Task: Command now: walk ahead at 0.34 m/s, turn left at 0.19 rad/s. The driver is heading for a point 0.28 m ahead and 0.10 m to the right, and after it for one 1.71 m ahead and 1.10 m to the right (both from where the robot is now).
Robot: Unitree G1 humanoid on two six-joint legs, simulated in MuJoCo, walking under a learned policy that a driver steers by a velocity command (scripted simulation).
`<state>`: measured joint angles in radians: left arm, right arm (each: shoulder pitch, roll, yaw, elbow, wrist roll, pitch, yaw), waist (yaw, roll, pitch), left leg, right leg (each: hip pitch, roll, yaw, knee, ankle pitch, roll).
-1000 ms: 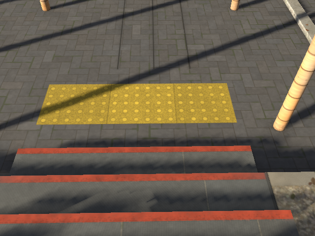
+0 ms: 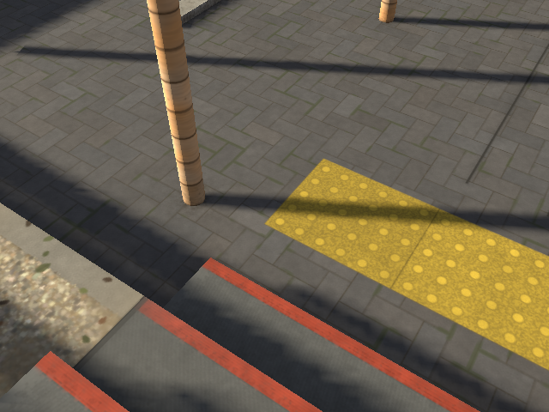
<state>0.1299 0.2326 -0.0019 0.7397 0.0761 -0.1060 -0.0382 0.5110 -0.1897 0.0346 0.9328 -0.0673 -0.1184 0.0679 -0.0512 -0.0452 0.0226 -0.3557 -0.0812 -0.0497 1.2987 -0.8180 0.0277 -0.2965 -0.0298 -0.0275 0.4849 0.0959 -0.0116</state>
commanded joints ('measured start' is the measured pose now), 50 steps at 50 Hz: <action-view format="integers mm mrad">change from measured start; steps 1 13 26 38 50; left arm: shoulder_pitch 490 70 238 154 207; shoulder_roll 296 230 53 105 162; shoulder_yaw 92 65 51 81 125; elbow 124 56 25 -27 -38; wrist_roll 2 -27 -15 -29 -16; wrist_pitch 16 -32 46 69 6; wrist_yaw -11 -20 18 29 -16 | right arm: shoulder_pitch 210 -258 -374 -312 -285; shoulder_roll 42 -119 -131 -257 -142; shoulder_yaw -11 -46 -103 -182 -136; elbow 2 -175 -262 -239 -251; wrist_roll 19 3 17 19 26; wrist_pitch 2 69 34 20 45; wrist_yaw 48 -5 -94 -135 -97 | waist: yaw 87 -20 84 19 11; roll -248 8 78 184 -40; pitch -329 -28 -93 -105 -75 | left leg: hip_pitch -570 22 -12 188 -342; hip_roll -37 115 323 489 94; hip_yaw -49 84 65 41 6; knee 643 -428 -1072 -977 -23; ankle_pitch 12 722 788 642 585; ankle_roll -49 -102 229 150 -110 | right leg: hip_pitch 924 -271 -202 30 65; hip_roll -374 -116 2 26 -162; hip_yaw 308 211 42 -92 228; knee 232 -75 841 53 -127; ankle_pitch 1220 118 -427 -388 279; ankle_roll -460 -259 82 -12 -222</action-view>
